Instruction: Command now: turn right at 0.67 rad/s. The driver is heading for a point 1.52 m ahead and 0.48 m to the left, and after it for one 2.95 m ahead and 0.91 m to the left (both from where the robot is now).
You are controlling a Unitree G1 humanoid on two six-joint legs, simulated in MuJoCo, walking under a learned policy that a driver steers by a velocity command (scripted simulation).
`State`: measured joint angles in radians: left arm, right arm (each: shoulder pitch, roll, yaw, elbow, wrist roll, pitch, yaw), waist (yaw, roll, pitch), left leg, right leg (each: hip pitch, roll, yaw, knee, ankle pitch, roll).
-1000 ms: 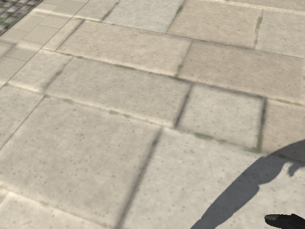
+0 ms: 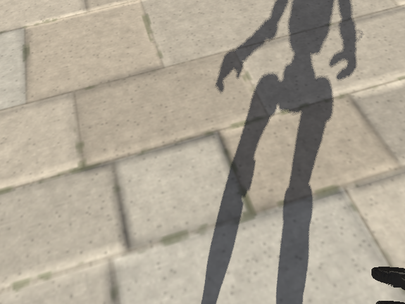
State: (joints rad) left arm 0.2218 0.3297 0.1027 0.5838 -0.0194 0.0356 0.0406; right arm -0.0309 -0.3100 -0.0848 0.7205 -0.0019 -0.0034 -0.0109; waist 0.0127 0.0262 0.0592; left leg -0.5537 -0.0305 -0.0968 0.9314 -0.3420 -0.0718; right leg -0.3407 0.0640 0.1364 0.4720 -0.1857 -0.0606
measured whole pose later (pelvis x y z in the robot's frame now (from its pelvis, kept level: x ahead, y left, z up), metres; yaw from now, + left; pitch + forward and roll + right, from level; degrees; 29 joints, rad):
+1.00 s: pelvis +0.02 +0.04 -0.02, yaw +37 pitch +3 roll +0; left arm 0.19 0.32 0.10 0.70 -0.02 0.00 0.00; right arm 0.05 -0.29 -0.09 0.58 0.01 0.09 0.03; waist 0.04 0.00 0.08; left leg -0.35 0.03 0.06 0.56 -0.25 0.02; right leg -0.22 -0.14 -0.28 0.63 -0.41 0.02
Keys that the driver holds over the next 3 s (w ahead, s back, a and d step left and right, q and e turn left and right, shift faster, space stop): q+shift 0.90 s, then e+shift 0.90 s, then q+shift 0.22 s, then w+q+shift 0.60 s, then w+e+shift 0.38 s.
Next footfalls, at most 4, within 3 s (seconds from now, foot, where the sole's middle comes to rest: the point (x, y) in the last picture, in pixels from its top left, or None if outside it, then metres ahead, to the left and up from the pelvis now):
0.18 left None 0.08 0.16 -0.78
0.48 right None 0.07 -0.08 -0.78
0.98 left None -0.01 0.17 -0.78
1.48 right None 0.12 -0.06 -0.78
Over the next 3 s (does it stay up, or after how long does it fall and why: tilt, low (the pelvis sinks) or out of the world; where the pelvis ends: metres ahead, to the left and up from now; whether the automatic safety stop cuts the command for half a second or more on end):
stays up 0.66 0.38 -0.04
